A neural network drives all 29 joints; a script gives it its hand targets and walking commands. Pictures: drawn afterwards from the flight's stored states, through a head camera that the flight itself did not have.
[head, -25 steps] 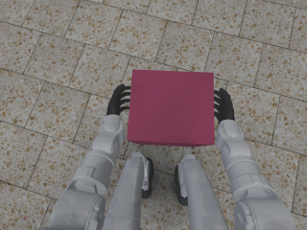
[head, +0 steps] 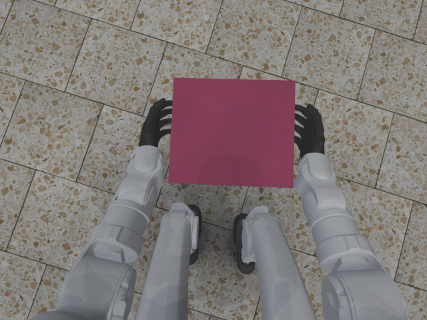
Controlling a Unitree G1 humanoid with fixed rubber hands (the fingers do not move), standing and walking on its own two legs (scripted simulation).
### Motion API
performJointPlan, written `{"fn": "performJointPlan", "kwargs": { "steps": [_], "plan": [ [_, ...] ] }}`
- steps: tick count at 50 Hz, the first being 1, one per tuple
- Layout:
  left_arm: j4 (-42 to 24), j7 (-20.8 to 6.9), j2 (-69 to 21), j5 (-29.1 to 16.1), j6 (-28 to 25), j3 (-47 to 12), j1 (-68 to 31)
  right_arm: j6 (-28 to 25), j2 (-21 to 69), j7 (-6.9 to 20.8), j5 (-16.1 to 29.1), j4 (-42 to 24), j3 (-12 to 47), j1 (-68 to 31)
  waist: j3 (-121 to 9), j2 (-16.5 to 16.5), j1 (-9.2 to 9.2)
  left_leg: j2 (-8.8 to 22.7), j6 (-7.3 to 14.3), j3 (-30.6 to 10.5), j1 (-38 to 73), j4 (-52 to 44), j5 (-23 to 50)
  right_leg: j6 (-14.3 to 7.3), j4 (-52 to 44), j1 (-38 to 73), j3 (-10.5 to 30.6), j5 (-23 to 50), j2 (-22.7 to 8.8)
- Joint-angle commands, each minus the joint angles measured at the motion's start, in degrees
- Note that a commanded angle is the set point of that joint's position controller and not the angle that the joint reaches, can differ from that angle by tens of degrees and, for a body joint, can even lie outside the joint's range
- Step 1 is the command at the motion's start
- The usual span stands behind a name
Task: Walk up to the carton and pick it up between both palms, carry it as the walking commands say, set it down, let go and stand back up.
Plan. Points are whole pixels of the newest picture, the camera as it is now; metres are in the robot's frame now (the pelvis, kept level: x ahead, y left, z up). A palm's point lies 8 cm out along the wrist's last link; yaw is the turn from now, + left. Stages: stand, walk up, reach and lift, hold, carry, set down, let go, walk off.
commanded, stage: set down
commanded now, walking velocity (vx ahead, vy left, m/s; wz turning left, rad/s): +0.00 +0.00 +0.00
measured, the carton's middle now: (230, 142) +0.42 -0.02 -0.22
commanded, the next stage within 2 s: none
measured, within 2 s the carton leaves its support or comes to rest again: rests again in 1.70 s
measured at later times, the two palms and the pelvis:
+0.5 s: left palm (168, 138) +0.43 +0.13 -0.26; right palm (297, 147) +0.41 -0.17 -0.24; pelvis -0.05 +0.00 -0.09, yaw -1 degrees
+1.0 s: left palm (171, 122) +0.49 +0.13 -0.34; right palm (280, 136) +0.45 -0.16 -0.34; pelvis -0.05 +0.01 -0.19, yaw +0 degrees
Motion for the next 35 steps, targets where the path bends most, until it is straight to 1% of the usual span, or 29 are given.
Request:
{"fn": "performJointPlan", "kwargs": {
  "steps": [1,2,3,4,5,7,8,9,10,11,12,13,15,16,17,18,19,21,22,23,24,25,26,28,29,30,33,34,35],
  "plan": [
    [-12.1,-1.11,-20.21,-2.45,-1.67,-11.35,-24.59,-2.0,12.38,1.06,-0.02,-14.17,10.69,-23.58,-64.42,3.26,-2.08,-3.88,-0.65,-5.56,41.39,-3.52,16.61,1.08,-6.0,22.23,5.07,16.22,4.16],
    [-12.99,-0.98,-20.56,-3.34,-1.27,-11.44,-26.53,-2.07,9.65,1.5,0.04,-14.54,10.11,-25.74,-67.08,3.5,-2.6,-4.33,-1.14,-5.28,43.88,-2.98,15.48,1.29,-4.34,20.67,3.58,14.66,4.68],
    [-10.83,-0.68,-17.31,-1.08,-0.97,-8.08,-25.53,-1.18,10.61,1.36,-0.03,-12.54,9.33,-25.45,-65.61,3.92,0.19,-3.93,-1.14,-4.61,40.15,-2.68,15.16,1.6,-3.58,20.15,4.24,15.17,4.37],
    [-15.77,-0.61,-18.44,-4.75,-1.6,-11.6,-31.08,-1.5,11.75,1.14,0.23,-13.35,8.79,-25.88,-71.3,2.75,-3.26,-4.56,-1.08,-5.46,40.24,-0.96,15.38,1.19,-1.94,21.67,3.42,15.96,4.86],
    [-14.19,-0.16,-15.72,-3.81,-1.05,-10.64,-29.06,-1.24,12.32,0.64,1.56,-16.8,10.73,-26.83,-74.36,-0.32,-2.33,-4.21,-0.12,-5.06,44.07,-0.21,17.54,2.22,-2.03,23.1,2.67,17.32,4.97],
    [-13.82,0.16,-16.57,-4.19,-0.33,-10.22,-32.63,-0.66,11.4,0.5,2.85,-17.9,10.95,-31.8,-74.49,0.09,-1.16,-4.34,-0.48,-4.3,41.02,2.34,15.54,2.27,-1.14,21.64,2.91,15.97,5.24],
    [-14.6,0.61,-16.32,-5.01,0.49,-11.21,-33.3,0.02,10.24,0.36,2.42,-16.62,10.0,-30.33,-75.28,0.22,-3.41,-4.18,-0.26,-4.92,44.65,1.18,13.43,2.2,-0.46,21.66,1.68,13.48,5.22],
    [-21.26,0.68,-19.53,-8.13,0.61,-13.94,-36.15,0.09,10.51,0.22,3.03,-22.21,11.33,-31.79,-82.49,0.77,-3.47,-4.4,-0.61,-5.17,47.26,2.61,17.78,1.34,0.66,22.75,1.87,17.67,5.27],
    [-20.74,1.12,-18.18,-6.49,1.44,-12.84,-35.04,0.96,9.41,0.56,3.69,-22.96,12.71,-32.79,-86.55,-0.66,-2.62,-4.41,-0.4,-4.49,49.45,4.44,17.78,2.04,1.29,23.54,1.25,17.36,5.46],
    [-19.27,1.23,-16.65,-6.77,2.74,-11.77,-36.94,2.17,6.83,0.7,3.62,-21.24,10.9,-35.2,-84.72,2.02,-1.53,-4.22,-0.74,-4.9,50.37,3.56,14.41,1.53,2.35,21.0,1.05,12.89,4.83],
    [-25.7,1.52,-18.46,-8.64,3.11,-15.08,-40.79,2.08,6.92,0.3,6.28,-31.25,14.95,-39.79,-94.31,1.27,-1.92,-4.55,-0.65,-4.1,54.28,5.31,17.23,1.37,2.23,26.74,1.17,16.27,5.17],
    [-15.23,1.27,-16.52,-7.44,4.36,-11.91,-38.16,3.61,4.71,0.27,3.18,-20.73,10.79,-36.71,-87.71,2.95,-3.03,-4.13,-1.26,-3.85,51.38,5.31,9.44,1.4,2.42,23.93,0.38,9.6,4.59],
    [-24.97,1.49,-12.97,-8.62,5.18,-12.94,-44.81,5.21,5.91,-0.55,6.32,-30.31,14.35,-41.49,-99.71,-0.14,-2.24,-4.07,-0.37,-3.82,56.22,8.81,13.59,2.05,3.86,30.66,1.35,12.62,4.18],
    [-19.83,1.3,-12.3,-9.02,6.25,-11.97,-41.85,6.36,5.45,-0.44,6.22,-28.16,14.67,-40.1,-101.39,-1.77,-3.32,-3.67,0.2,-3.97,58.31,9.06,12.72,2.28,4.92,31.97,-0.06,12.49,4.02],
    [-23.52,1.33,-10.41,-8.12,6.42,-11.34,-46.71,6.88,6.61,-0.78,7.8,-32.73,16.76,-44.82,-106.32,-1.73,-1.03,-3.72,0.42,-3.67,57.65,10.98,15.85,2.45,6.4,34.8,1.42,16.11,4.46],
    [-22.68,1.59,-8.42,-9.09,7.15,-10.49,-50.53,7.48,3.81,-1.01,8.32,-31.9,15.31,-46.95,-108.81,-1.19,-2.72,-3.52,-0.17,-2.45,59.45,12.82,16.15,2.89,6.63,36.12,1.45,16.2,4.39],
    [-29.76,1.85,-6.1,-8.52,7.51,-11.17,-53.4,8.34,3.75,-0.66,9.34,-31.41,16.72,-46.01,-109.23,0.27,-0.8,-3.72,-0.45,-2.97,63.69,12.54,20.42,3.17,9.96,32.98,0.31,19.14,4.65],
    [-29.98,1.99,-5.07,-8.07,8.23,-10.62,-53.3,9.14,3.53,-0.64,12.48,-35.81,17.92,-48.28,-104.72,1.29,0.29,-2.49,0.37,-3.28,62.94,12.91,18.23,2.51,8.8,30.55,1.42,15.71,4.31],
    [-31.77,1.68,-7.23,-10.18,8.77,-11.56,-58.17,9.44,3.55,-1.0,12.15,-36.43,17.07,-52.06,-101.76,3.22,-1.3,-2.5,0.68,-3.58,60.16,13.07,13.6,1.31,9.21,28.8,1.67,11.73,4.06],
    [-29.35,1.73,-6.62,-8.69,9.27,-11.37,-59.62,10.17,4.16,-1.05,12.07,-31.07,16.15,-51.0,-97.79,5.31,-0.04,-2.36,-0.07,-3.4,59.37,12.88,12.52,1.53,9.74,26.22,1.44,11.03,3.74],
    [-20.94,0.25,-7.75,-8.83,9.51,-11.07,-57.88,11.08,5.06,-0.45,10.07,-19.89,13.95,-48.23,-87.88,5.19,-1.47,-2.33,-0.25,-3.68,50.5,12.53,7.15,1.46,10.32,22.85,0.85,7.49,3.13],
    [-20.09,-0.23,-9.5,-8.4,9.69,-10.95,-59.5,11.45,8.92,-0.13,11.52,-19.23,16.52,-49.59,-86.21,5.55,0.75,-2.13,0.14,-3.28,48.85,13.24,5.1,1.24,9.53,21.29,2.28,4.82,2.67],
    [-9.41,-1.65,-10.98,-9.28,10.19,-12.01,-59.69,11.99,8.54,0.43,7.7,-7.77,12.41,-48.63,-74.5,5.53,-3.5,-1.63,0.15,-4.28,42.1,13.42,-2.16,0.35,10.4,13.26,1.28,-1.9,2.46],
    [-8.01,-3.92,-17.31,-6.55,9.93,-12.8,-65.63,11.18,15.29,2.3,5.99,-10.08,11.84,-57.19,-72.6,7.96,-2.56,-2.16,0.25,-4.71,40.46,13.52,-2.73,-0.12,12.14,8.78,1.65,-1.42,3.15],
    [-1.67,-5.27,-22.43,-6.79,9.85,-13.23,-65.19,10.71,19.55,3.22,3.76,-8.04,11.99,-59.63,-70.76,5.06,-3.54,-2.49,0.42,-4.28,36.45,15.41,-3.15,-0.08,12.57,8.18,2.11,-2.01,3.25],
    [-2.69,-5.71,-24.19,-6.48,9.27,-12.72,-66.12,10.13,23.36,3.54,3.34,-9.4,12.43,-60.04,-75.46,3.26,-2.92,-2.98,0.62,-4.23,37.1,15.38,-1.85,0.35,13.57,11.13,1.57,-0.51,3.73],
    [-2.89,-7.27,-31.54,-4.11,7.76,-9.43,-70.57,8.52,27.72,5.73,-0.28,-4.11,6.5,-64.9,-77.3,5.81,-3.41,-3.9,-0.81,-3.74,40.25,17.56,1.24,0.01,15.63,8.01,1.0,0.72,4.63],
    [-0.96,-8.27,-36.6,-4.59,7.32,-9.56,-69.82,8.14,28.22,6.8,-2.3,-2.82,5.97,-65.77,-76.97,5.74,-6.33,-4.41,-1.33,-4.54,38.94,19.41,3.18,-0.33,17.37,5.94,0.74,2.71,4.67],
    [0.88,-8.62,-36.68,-3.62,7.24,-9.3,-69.95,8.25,30.88,7.08,-1.68,-5.95,6.62,-70.36,-79.16,6.33,-3.13,-4.59,-0.97,-3.76,39.85,19.63,4.09,0.42,18.42,7.93,1.07,3.36,4.81]
  ]
}}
